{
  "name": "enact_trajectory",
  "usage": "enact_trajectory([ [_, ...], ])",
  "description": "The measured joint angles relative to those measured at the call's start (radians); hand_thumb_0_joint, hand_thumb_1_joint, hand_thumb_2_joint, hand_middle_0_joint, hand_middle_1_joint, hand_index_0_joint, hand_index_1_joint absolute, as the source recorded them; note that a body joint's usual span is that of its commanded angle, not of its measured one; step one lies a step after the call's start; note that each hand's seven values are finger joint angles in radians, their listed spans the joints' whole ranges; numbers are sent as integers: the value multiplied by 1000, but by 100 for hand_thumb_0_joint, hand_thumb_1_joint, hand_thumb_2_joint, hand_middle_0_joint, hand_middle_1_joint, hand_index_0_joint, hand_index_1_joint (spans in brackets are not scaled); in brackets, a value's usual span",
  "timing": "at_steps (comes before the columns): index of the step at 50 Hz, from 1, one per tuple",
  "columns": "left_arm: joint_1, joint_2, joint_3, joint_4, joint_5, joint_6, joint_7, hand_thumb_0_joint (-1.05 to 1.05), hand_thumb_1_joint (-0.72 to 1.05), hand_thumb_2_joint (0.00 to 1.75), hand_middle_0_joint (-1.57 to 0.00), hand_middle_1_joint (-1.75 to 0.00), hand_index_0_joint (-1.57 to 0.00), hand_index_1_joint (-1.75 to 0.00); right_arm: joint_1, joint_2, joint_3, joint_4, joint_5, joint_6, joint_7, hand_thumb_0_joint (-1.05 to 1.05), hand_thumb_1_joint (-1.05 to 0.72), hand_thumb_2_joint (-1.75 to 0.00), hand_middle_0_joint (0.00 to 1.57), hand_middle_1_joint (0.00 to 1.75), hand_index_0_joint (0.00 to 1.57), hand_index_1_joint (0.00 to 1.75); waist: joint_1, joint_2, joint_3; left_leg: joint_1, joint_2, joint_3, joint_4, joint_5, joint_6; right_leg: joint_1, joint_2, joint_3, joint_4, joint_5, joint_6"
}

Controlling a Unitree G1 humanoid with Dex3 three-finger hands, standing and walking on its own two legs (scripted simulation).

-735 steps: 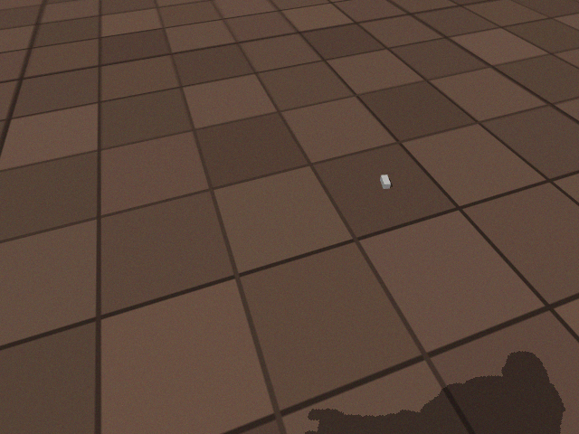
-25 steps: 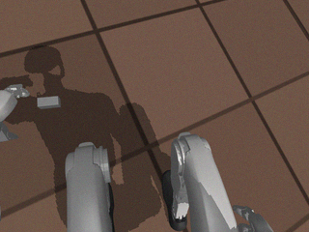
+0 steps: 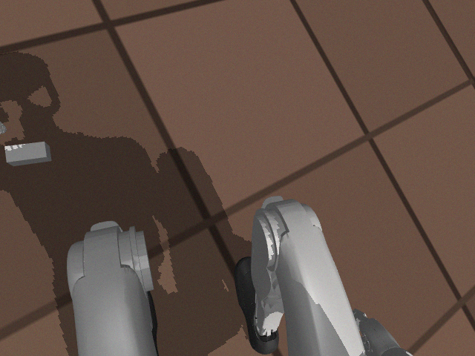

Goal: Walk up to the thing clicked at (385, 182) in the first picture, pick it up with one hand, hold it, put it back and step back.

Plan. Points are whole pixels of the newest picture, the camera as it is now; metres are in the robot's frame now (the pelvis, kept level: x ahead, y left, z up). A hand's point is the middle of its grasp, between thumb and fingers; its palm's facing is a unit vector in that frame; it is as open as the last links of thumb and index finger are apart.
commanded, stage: rise first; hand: left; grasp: from above
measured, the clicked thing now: (29, 153) +0.48 +0.35 -0.30
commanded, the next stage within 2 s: none
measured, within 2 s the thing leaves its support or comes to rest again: neither
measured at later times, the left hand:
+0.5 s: hand out of the picture +0.42 +0.37 -0.18, palm faces -0.47 -0.09 -0.88, open 12.0 cm
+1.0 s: hand out of the picture +0.43 +0.37 -0.19, palm faces -0.46 -0.09 -0.88, open 11.7 cm
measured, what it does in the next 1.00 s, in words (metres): stands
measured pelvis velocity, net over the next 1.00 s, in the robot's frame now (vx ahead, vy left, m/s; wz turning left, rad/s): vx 0.00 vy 0.00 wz -0.04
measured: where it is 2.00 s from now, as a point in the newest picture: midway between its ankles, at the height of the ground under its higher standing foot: (203, 336)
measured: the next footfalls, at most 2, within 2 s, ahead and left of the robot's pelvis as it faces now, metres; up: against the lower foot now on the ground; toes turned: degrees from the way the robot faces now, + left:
none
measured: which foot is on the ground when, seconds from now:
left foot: down 0.00-1.00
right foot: down 0.00-1.00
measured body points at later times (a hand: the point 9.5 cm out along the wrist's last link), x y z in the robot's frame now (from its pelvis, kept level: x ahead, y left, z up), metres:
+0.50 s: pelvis +0.00 +0.00 +0.00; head +0.25 +0.11 +0.36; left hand +0.44 +0.38 -0.13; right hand +0.08 -0.28 -0.10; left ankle +0.07 +0.13 -0.28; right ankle +0.10 -0.12 -0.28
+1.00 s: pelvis +0.00 +0.00 -0.01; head +0.25 +0.12 +0.35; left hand +0.45 +0.38 -0.14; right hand +0.08 -0.27 -0.10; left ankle +0.07 +0.13 -0.28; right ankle +0.10 -0.12 -0.28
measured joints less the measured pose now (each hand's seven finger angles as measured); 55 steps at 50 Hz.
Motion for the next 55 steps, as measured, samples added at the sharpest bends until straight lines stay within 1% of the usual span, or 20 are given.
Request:
enact_trajectory([
  [7,-9,7,-1,4,-7,24,5,0,-15,71,-41,-61,-41,-62,10,-11,2,-8,-6,-7,2,0,-91,-90,20,29,21,30,-10,-5,7,-6,1,-4,9,-8,1,-5,2,-3,5,-5,2],
  [15,-18,23,-4,13,-17,32,-7,0,-16,71,-40,-64,-40,-64,14,-28,9,-18,-9,-10,5,0,-91,-90,20,29,20,30,-21,-8,19,-7,-1,-12,14,-11,0,-3,3,-9,5,-6,3],
  [26,-33,43,-10,32,-13,22,5,0,-16,72,-40,-65,-40,-65,12,-32,33,-29,-17,-15,10,0,-91,-90,20,29,20,30,-31,-17,35,-11,-2,-19,23,-9,3,1,5,-15,6,-4,6],
  [39,-39,57,-11,55,4,22,36,0,-14,70,-41,-66,-41,-66,8,-23,56,-38,-17,-31,16,0,-91,-90,20,29,20,30,-39,-25,44,-16,-1,-26,34,-11,6,-1,9,-21,9,-2,9],
  [44,-45,64,-12,67,4,28,45,0,-14,69,-41,-67,-42,-67,7,-23,61,-41,-17,-40,18,0,-91,-90,20,29,20,30,-44,-28,48,-18,-1,-28,39,-11,7,-1,10,-22,12,-2,10],
  [51,-43,71,-10,61,1,36,43,0,-12,67,-42,-67,-43,-67,11,-26,66,-47,-17,-45,19,0,-91,-90,20,29,20,30,-47,-29,51,-21,-3,-32,42,-12,8,-1,10,-25,11,-2,11],
  [55,-32,63,-11,45,-5,38,35,0,-11,67,-42,-68,-44,-67,17,-27,62,-48,-14,-44,21,0,-91,-90,20,29,20,30,-43,-25,48,-20,-4,-31,39,-13,7,0,9,-25,8,-5,9],
])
